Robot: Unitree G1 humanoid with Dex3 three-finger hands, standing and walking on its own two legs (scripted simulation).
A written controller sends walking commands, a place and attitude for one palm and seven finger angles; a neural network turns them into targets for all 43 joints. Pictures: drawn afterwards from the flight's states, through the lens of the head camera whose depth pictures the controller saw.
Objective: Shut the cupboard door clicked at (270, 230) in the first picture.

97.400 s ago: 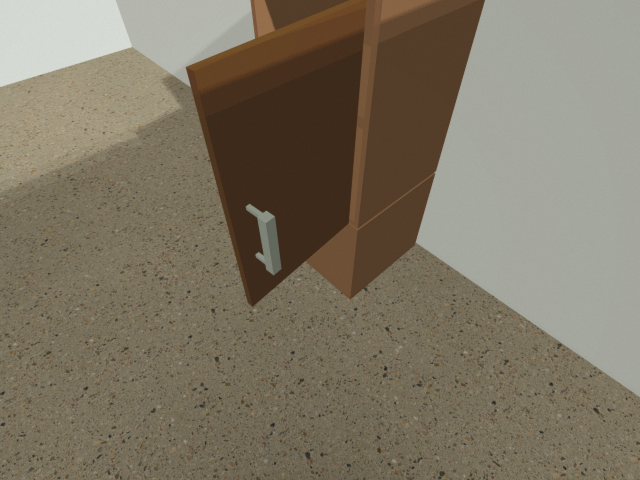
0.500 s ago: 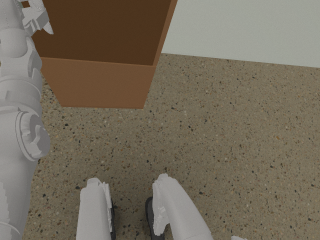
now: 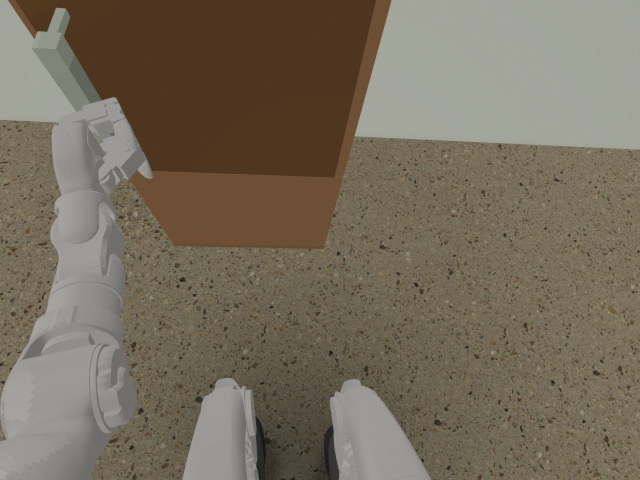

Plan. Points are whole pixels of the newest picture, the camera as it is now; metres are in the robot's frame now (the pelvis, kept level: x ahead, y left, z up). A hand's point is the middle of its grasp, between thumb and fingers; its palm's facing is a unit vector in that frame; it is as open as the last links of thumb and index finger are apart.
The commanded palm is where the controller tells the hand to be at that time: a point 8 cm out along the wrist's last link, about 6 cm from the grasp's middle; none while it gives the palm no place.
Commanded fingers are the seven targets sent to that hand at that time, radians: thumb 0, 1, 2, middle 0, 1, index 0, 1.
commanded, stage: pull the fist back off the door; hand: left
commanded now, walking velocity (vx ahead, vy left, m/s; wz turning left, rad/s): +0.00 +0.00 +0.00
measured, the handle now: (88, 84) +0.60 +0.25 +0.04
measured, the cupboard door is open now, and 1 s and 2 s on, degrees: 0 0 0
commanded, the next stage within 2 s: draw the hand back to the body in 0.16 s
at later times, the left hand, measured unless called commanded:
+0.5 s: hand (116, 181) +0.43 +0.18 +0.09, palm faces +0.11 -0.99 -0.06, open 3.2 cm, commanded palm +0.39 +0.23 +0.10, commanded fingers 0.00 0.90 0.90 -1.30 -1.50 -1.30 -1.50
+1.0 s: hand out of the picture +0.31 +0.23 +0.19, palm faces +0.27 -0.92 -0.27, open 3.2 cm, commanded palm +0.27 +0.27 +0.22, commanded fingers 0.00 0.90 0.90 -0.83 -0.99 -0.83 -0.99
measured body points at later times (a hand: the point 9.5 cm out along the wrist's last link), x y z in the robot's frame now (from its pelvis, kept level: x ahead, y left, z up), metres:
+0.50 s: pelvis +0.02 +0.00 +0.04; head +0.12 +0.01 +0.48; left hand +0.42 +0.23 +0.09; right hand +0.12 -0.24 -0.09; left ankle +0.06 +0.10 -0.59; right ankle +0.01 -0.11 -0.59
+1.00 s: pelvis +0.03 +0.00 +0.12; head +0.04 -0.01 +0.57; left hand +0.29 +0.28 +0.21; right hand +0.21 -0.24 +0.04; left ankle +0.06 +0.10 -0.59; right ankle +0.01 -0.11 -0.59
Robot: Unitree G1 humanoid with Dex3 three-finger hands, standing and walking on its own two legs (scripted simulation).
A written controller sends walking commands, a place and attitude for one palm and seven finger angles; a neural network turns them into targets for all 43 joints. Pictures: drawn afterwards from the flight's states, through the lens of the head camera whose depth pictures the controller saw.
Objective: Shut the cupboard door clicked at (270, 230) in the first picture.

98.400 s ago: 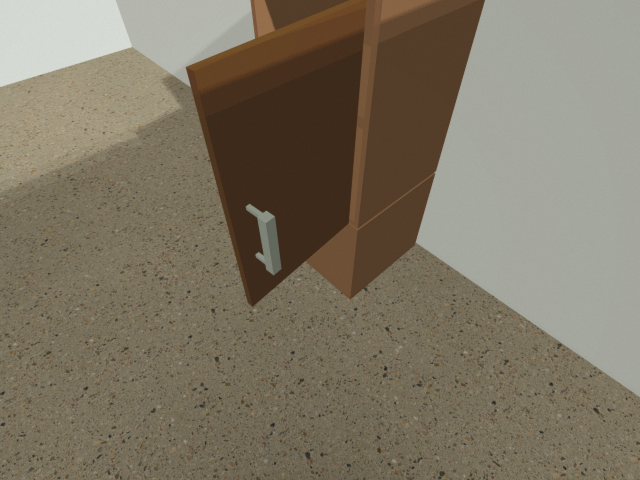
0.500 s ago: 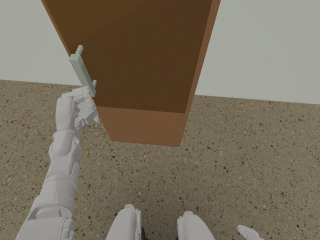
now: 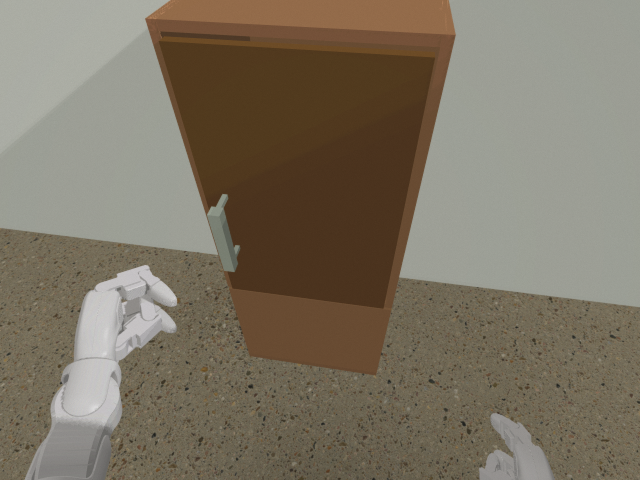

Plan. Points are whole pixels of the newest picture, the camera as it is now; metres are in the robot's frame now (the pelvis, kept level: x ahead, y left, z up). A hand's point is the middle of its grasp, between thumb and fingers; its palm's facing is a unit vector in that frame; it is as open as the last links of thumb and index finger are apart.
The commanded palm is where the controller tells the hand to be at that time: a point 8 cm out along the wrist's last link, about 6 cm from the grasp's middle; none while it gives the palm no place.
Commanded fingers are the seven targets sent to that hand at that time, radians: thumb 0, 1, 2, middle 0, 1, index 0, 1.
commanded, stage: draw the hand back to the body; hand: left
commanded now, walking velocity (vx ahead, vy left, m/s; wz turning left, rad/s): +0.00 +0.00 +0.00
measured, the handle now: (227, 233) +0.58 +0.22 -0.08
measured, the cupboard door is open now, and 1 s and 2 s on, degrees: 0 0 0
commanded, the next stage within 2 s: step back with the hand held close in 0.86 s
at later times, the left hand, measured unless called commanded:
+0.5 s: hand (23, 315) +0.22 +0.27 +0.20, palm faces +0.46 -0.77 -0.43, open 6.2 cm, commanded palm +0.17 +0.30 +0.20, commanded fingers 0.00 0.90 0.90 -0.20 -0.30 -0.20 -0.30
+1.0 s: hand (39, 323) +0.21 +0.25 +0.20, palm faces +0.46 -0.78 -0.42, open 7.4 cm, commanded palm +0.16 +0.28 +0.20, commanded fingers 0.00 0.90 0.90 -0.20 -0.30 -0.20 -0.30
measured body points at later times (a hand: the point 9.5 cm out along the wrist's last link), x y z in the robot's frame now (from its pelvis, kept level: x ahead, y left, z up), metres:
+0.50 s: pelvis +0.03 +0.00 +0.03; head +0.01 -0.03 +0.47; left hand +0.19 +0.30 +0.22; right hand +0.23 -0.20 -0.06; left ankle +0.03 +0.10 -0.71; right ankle -0.02 -0.11 -0.71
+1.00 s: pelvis +0.02 -0.02 +0.03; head -0.01 -0.05 +0.47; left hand +0.18 +0.29 +0.22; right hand +0.21 -0.24 -0.06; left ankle +0.03 +0.10 -0.71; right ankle -0.02 -0.11 -0.71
